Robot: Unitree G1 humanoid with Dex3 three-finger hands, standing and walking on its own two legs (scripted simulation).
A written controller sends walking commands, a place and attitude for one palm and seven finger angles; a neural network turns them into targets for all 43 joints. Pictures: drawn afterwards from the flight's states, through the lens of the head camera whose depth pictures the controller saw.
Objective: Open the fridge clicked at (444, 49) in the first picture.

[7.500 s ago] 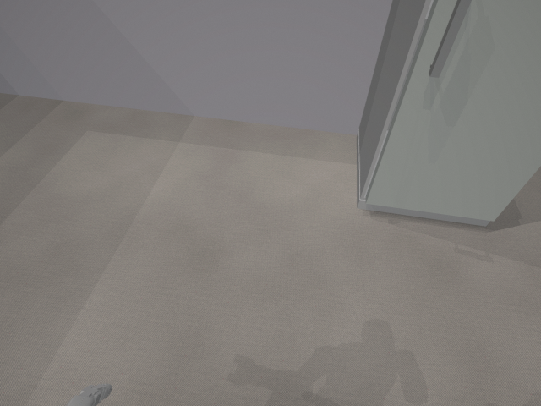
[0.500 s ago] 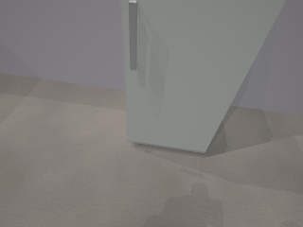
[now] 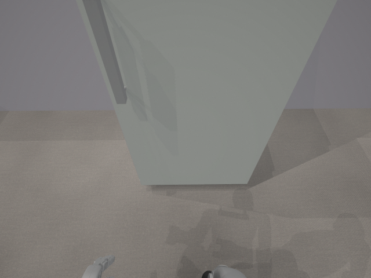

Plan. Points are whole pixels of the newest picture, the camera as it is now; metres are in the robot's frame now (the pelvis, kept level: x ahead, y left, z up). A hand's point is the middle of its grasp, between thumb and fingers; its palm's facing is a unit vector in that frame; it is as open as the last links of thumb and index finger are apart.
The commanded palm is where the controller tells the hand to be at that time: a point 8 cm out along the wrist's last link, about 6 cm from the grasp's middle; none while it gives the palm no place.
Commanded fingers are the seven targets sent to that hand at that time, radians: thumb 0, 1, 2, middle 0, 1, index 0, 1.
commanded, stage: take the last steps up to it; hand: left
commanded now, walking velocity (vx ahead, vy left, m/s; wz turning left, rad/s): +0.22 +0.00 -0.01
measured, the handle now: (111, 54) +0.60 +0.19 +0.15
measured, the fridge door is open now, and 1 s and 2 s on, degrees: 0 0 0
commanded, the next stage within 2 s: come to a stop and stand still in 0.12 s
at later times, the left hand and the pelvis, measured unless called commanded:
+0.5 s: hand out of the picture +0.13 +0.20 -0.17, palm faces +0.03 -0.98 -0.18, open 7.4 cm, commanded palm none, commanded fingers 0.00 0.90 0.90 -0.20 -0.30 -0.20 -0.30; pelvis +0.13 +0.03 +0.02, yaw -2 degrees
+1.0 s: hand out of the picture +0.09 +0.16 -0.13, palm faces -0.01 -0.97 -0.23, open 7.3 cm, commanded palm none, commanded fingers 0.00 0.90 0.90 -0.20 -0.30 -0.20 -0.30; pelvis +0.07 -0.02 +0.03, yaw -3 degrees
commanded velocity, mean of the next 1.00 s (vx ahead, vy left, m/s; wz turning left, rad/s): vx -0.02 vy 0.02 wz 0.00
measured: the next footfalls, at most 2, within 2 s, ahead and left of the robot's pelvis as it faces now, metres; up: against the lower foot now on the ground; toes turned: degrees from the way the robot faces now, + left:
left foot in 0.38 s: +0.24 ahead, +0.14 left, +0.00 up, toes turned +5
right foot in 0.78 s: +0.11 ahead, -0.14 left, +0.00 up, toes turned -4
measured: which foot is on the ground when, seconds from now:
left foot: up 0.00-0.36, down 0.38-0.78, up 0.80-1.00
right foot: down 0.00-0.40, up 0.42-0.76, down 0.78-1.00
